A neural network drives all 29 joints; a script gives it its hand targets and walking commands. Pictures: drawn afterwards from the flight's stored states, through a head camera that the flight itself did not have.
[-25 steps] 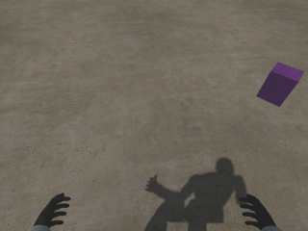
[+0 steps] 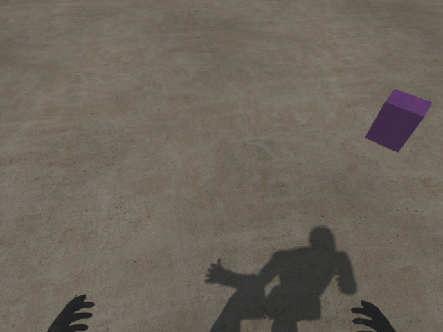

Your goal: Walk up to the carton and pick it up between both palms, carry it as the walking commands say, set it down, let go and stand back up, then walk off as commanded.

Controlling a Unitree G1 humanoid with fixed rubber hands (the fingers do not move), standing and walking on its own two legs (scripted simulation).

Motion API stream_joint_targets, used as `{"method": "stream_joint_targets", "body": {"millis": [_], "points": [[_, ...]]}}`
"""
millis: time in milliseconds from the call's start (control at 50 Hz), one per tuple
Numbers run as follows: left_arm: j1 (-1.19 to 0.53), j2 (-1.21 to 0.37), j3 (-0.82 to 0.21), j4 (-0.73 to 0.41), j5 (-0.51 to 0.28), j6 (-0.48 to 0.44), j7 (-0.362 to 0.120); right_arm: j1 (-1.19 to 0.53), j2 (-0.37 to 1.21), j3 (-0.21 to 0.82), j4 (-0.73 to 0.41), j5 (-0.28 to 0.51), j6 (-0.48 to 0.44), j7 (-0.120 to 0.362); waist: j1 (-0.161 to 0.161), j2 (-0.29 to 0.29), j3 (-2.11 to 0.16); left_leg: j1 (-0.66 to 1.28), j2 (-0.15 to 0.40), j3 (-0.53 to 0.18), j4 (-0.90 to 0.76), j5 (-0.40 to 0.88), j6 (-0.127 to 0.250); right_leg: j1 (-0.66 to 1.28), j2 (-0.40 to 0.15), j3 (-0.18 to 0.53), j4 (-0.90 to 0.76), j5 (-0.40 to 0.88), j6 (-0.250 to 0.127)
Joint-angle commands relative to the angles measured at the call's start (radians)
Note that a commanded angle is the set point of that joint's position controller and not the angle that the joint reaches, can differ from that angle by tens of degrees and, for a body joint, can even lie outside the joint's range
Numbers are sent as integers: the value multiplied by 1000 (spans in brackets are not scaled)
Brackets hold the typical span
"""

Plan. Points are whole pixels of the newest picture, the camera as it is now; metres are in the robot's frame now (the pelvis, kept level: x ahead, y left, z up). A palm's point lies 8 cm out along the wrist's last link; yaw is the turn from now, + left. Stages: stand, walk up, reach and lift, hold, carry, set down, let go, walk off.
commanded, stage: stand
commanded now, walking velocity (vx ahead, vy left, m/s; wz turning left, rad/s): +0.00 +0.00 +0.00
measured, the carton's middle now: (396, 121) +1.41 -1.11 -0.63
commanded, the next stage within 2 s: walk up in 1.24 s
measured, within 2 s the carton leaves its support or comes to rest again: neither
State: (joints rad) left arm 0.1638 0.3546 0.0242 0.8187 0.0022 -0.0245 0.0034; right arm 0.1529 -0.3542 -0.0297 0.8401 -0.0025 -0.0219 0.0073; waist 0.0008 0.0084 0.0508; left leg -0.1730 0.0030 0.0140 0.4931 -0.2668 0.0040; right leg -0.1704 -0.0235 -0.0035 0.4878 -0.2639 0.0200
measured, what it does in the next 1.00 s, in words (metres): stands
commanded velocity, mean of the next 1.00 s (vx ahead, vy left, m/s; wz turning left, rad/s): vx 0.00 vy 0.00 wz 0.00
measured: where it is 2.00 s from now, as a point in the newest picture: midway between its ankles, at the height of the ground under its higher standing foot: outside the picture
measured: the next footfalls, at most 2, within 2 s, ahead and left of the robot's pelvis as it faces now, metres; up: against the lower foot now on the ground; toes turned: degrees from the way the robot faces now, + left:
right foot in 1.76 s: +0.14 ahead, -0.27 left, +0.00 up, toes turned -18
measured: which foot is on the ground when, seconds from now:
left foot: down 0.00-1.00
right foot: down 0.00-1.00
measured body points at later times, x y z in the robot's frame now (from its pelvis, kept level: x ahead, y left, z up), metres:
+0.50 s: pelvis -0.01 +0.00 +0.01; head -0.01 -0.01 +0.46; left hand +0.09 +0.30 -0.11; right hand +0.09 -0.30 -0.11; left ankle +0.00 +0.12 -0.74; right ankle +0.00 -0.13 -0.74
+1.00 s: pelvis -0.01 +0.00 +0.01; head -0.01 -0.01 +0.46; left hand +0.09 +0.30 -0.11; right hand +0.08 -0.31 -0.11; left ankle +0.00 +0.12 -0.74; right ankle +0.00 -0.13 -0.74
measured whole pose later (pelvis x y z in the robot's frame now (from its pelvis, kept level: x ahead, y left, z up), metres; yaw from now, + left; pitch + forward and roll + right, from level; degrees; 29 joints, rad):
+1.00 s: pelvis -0.01 +0.00 +0.01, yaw -1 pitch -3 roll +0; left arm 0.16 0.35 0.02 1.00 0.00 -0.02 0.01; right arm 0.15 -0.36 -0.02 1.02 0.00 -0.02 0.00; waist 0.00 0.01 0.04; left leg -0.12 0.01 0.03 0.37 -0.19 0.00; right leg -0.13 -0.02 0.01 0.37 -0.19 0.02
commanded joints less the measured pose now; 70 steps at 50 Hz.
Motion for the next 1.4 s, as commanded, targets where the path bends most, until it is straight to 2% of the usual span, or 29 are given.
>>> {"method": "stream_joint_targets", "body": {"millis": [0, 60, 140, 160, 220, 280, 380, 440, 480, 500, 560, 600, 620, 680, 700, 740, 760, 780, 860, 880, 920, 940, 1000, 1060, 1100, 1160, 1260, 1340, 1380], "points": [[-42, 171, 49, -43, 2, -15, 8, -46, -174, -37, -48, -3, -24, -8, 2, 3, -48, -11, 116, -97, -126, 153, 30, 18, -94, 79, -91, 153, -46], [-57, 160, 42, -19, -5, -18, 7, -49, -178, -42, -33, 2, -25, -9, -5, -21, -68, 22, 119, -100, -125, 169, 25, 8, -93, 75, -105, 150, -45], [-30, 161, 39, 9, -6, -19, 8, -39, -173, -32, 3, 5, -17, -7, -1, -2, -48, 10, 115, -78, -137, 168, 21, 21, -96, 85, -128, 159, -40], [-39, 168, 37, 16, -4, -19, 10, -37, -176, -38, 7, 6, -17, -11, -9, -23, -23, 8, 116, -87, -147, 156, 22, 0, -100, 84, -125, 158, -43], [-44, 175, 38, 27, -6, -12, 14, -54, -189, -37, 21, 3, -16, -9, 1, 22, -47, 7, 115, -81, -160, 133, 23, 18, -93, 86, -131, 139, -40], [-35, 161, 34, 45, -8, -12, 9, -41, -189, -35, 43, 3, -18, -13, 2, -22, -30, 13, 123, -94, -178, 97, 22, 1, -92, 81, -150, 104, -41], [-29, 168, 32, 71, -6, -15, 8, -39, -183, -33, 64, 7, -19, -12, -6, 13, -31, 25, 119, -99, -188, 62, 15, -12, -91, 84, -163, 93, -40], [-40, 167, 32, 79, -3, -14, 12, -45, -167, -26, 73, 4, -15, -10, -1, -28, -44, 34, 118, -85, -185, 116, 15, 5, -96, 87, -164, 99, -42], [-26, 177, 30, 94, -7, -17, 15, -30, -168, -25, 84, 4, -18, -15, -6, -2, -38, 45, 121, -82, -177, 139, 15, 1, -101, 95, -175, 119, -41], [-30, 158, 30, 93, -2, -20, 14, -40, -172, -25, 86, 4, -17, -13, 5, 12, -44, 30, 120, -80, -182, 133, 15, 16, -101, 99, -176, 129, -41], [-44, 173, 30, 101, -3, -17, 14, -41, -169, -24, 95, 3, -14, -15, -8, -37, -43, 44, 122, -88, -191, 143, 13, 7, -101, 84, -170, 137, -39], [-28, 171, 32, 105, -8, -17, 17, -53, -186, -26, 95, 4, -13, -16, 4, 11, -40, 30, 120, -84, -187, 143, 15, 22, -101, 96, -180, 132, -40], [-32, 164, 31, 106, -6, -16, 18, -34, -179, -27, 104, 6, -12, -17, -8, -1, -43, 39, 117, -74, -189, 125, 15, 9, -99, 102, -180, 137, -40], [-29, 176, 35, 113, -4, -13, 12, -31, -174, -20, 114, 3, -15, -16, -1, -42, -35, 35, 124, -86, -194, 114, 16, 10, -98, 90, -187, 111, -40], [-15, 175, 34, 117, -10, -14, 12, -28, -191, -25, 118, 5, -15, -15, 4, -2, -45, 37, 124, -85, -195, 116, 15, 11, -97, 94, -186, 113, -41], [-40, 172, 33, 116, -5, -11, 12, -34, -177, -24, 114, 10, -15, -15, -8, -19, -13, 32, 124, -85, -192, 126, 13, -8, -97, 98, -186, 120, -41], [-19, 158, 28, 122, -7, -11, 15, -34, -188, -25, 118, 6, -15, -16, 3, -6, -20, 25, 127, -80, -194, 113, 15, 3, -98, 96, -196, 120, -39], [-24, 177, 31, 125, -12, -11, 16, -29, -188, -28, 120, 5, -12, -16, -7, -6, -43, 40, 122, -79, -197, 104, 14, 10, -103, 99, -193, 116, -36], [-22, 163, 28, 132, -4, -9, 17, -43, -175, -20, 120, 4, -12, -17, -1, 7, -45, 44, 126, -75, -203, 118, 15, 13, -99, 93, -184, 119, -39], [-28, 162, 28, 131, -10, -11, 13, -27, -190, -26, 125, 6, -17, -20, -7, -17, -39, 31, 129, -84, -208, 108, 19, 18, -95, 93, -194, 126, -38], [-22, 163, 29, 135, -7, -11, 16, -37, -181, -20, 128, 7, -14, -17, 3, 1, -28, 39, 126, -75, -210, 130, 14, 20, -98, 95, -194, 131, -40], [-23, 166, 29, 134, -6, -9, 16, -23, -181, -23, 129, 11, -15, -16, -6, 9, -29, 38, 121, -74, -208, 135, 12, 17, -99, 94, -196, 121, -38], [-27, 174, 34, 139, -10, -7, 17, -41, -188, -23, 128, 3, -14, -20, 2, -28, -52, 50, 128, -82, -207, 140, 16, 34, -97, 88, -199, 136, -36], [-41, 180, 38, 137, -5, -13, 20, -43, -190, -26, 133, 3, -17, -17, -9, 0, -41, 58, 128, -77, -207, 156, 15, 23, -105, 93, -189, 167, -42], [-24, 168, 32, 140, -8, -12, 18, -16, -193, -27, 146, 5, -17, -17, -4, -29, -45, 56, 125, -76, -208, 147, 18, 35, -98, 86, -194, 163, -36], [-21, 164, 33, 144, -10, -11, 18, -38, -183, -23, 140, 10, -15, -18, -6, 8, -51, 63, 133, -75, -204, 177, 14, 35, -102, 92, -196, 172, -36], [-14, 165, 29, 152, -9, -14, 21, -14, -187, -24, 155, 7, -12, -20, -5, -19, -42, 55, 132, -75, -211, 178, 18, 44, -103, 91, -197, 191, -36], [-28, 163, 31, 146, -10, -8, 19, -34, -191, -26, 146, 8, -15, -21, -3, 26, -43, 61, 133, -71, -208, 164, 17, 32, -106, 99, -204, 173, -35], [-33, 183, 35, 150, -10, -8, 22, -37, -193, -27, 149, 5, -15, -20, -4, -32, -34, 55, 136, -85, -220, 153, 19, 29, -102, 94, -201, 168, -34]]}}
